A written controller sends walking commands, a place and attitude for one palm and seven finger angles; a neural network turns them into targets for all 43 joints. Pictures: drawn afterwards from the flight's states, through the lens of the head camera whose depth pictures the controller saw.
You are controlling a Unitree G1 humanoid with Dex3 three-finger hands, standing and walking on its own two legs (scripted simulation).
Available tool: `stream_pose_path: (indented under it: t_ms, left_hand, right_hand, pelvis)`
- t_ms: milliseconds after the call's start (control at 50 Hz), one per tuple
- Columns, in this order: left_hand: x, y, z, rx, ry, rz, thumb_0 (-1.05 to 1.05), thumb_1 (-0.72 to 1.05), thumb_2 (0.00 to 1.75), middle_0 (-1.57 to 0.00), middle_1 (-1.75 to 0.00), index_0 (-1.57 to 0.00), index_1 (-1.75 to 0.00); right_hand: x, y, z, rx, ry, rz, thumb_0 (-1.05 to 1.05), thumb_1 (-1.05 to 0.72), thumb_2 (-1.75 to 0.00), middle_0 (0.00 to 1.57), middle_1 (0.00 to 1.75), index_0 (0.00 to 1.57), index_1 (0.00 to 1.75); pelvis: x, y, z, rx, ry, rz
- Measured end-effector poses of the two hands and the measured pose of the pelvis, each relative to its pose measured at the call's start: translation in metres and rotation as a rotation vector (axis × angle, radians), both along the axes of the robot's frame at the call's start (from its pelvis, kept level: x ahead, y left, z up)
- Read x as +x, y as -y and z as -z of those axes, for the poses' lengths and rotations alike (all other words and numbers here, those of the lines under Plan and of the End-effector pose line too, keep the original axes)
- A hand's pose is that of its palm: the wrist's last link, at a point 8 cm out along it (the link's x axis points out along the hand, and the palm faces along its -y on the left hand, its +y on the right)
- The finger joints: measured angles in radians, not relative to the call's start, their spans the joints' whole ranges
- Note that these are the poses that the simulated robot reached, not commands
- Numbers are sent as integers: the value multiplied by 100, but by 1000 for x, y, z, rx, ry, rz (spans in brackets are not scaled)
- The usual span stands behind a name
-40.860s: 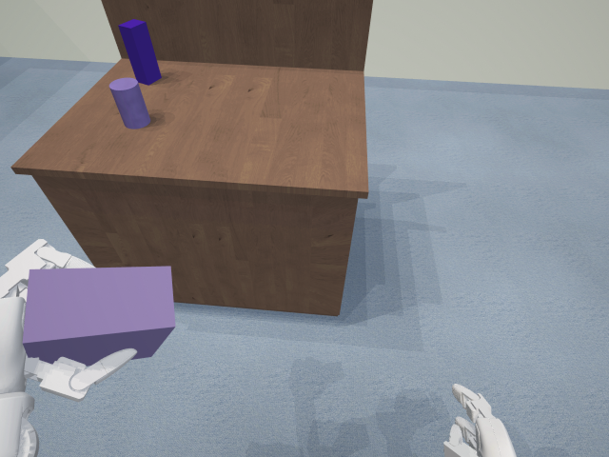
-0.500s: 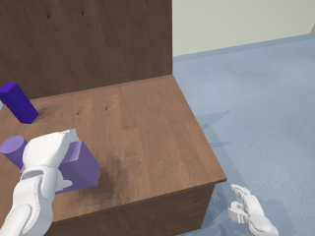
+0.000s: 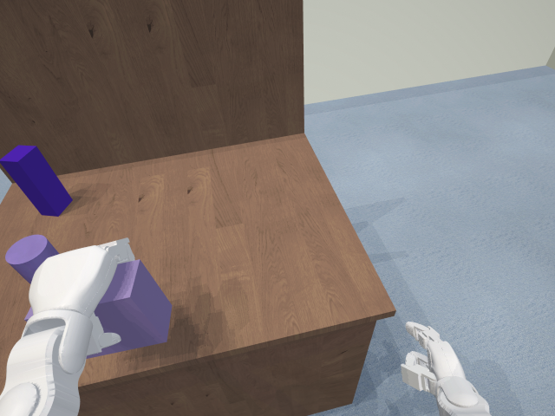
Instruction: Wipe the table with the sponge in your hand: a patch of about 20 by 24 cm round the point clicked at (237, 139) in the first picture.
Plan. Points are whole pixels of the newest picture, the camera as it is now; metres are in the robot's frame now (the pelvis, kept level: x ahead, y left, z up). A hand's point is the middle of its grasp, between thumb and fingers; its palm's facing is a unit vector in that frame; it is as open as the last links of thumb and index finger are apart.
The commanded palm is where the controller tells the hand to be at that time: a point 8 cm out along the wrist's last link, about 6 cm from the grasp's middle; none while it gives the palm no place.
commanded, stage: bring the sponge back beside the body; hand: left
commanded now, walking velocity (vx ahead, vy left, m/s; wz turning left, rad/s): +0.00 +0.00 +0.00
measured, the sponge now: (113, 318) +0.20 +0.28 +0.06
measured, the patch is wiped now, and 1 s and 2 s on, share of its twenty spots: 1.00 1.00 1.00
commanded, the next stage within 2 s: step back with the hand held close in 0.58 s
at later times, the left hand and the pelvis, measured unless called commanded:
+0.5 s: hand (97, 314) +0.18 +0.27 +0.10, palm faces +0.04 -0.13 -0.99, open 10.2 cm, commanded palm +0.15 +0.28 +0.18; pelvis +0.00 -0.01 +0.00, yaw +0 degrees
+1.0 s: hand (112, 292) +0.19 +0.24 +0.15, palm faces +0.32 -0.86 -0.40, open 10.3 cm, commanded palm +0.14 +0.29 +0.17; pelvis -0.01 +0.00 -0.01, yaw +1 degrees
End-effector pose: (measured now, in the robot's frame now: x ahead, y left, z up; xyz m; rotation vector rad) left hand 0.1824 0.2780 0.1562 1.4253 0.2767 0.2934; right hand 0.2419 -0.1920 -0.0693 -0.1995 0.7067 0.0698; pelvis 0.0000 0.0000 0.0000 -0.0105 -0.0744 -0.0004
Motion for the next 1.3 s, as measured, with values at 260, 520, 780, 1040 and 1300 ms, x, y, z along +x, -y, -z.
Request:
stream_pose_path:
  t_ms: [260, 520, 780, 1040, 1300]
  left_hand:
    - [-19, 2, -4, -2, 13, -19, -1, -53, 106, -71, -132, -74, -134]
    - [-20, 4, 2, -8, 7, 1, -1, -53, 106, -71, -132, -74, -134]
    - [-12, -5, -1, -527, 197, 47, -1, -53, 106, -71, -132, -74, -134]
    - [-30, -4, -7, -886, 533, 219, -2, -54, 106, -71, -132, -74, -134]
    - [-65, -8, 1, -878, 554, 262, -2, -54, 106, -71, -132, -74, -135]
  right_hand:
    - [-5, 6, 2, 11, 2, 8, 1, -90, -90, 20, 30, 20, 30]
    - [-5, 7, -2, -4, 23, 10, 1, -90, -90, 20, 30, 20, 30]
    - [-10, 4, -7, -1, 64, 20, 1, -90, -90, 20, 30, 20, 30]
    - [-106, 49, 19, -133, -88, 208, 1, -90, -90, 20, 30, 20, 30]
    - [-146, 46, 22, -146, -65, 239, 1, -90, -90, 20, 30, 20, 30]
  pelvis:
    - [-1, 4, 1, 1, 4, 2]
    - [-3, 5, 1, -2, 11, 1]
    - [-5, 3, 3, -7, -19, -9]
    - [-12, -3, 15, 4, -95, -22]
    - [-50, -10, 23, -16, -118, -23]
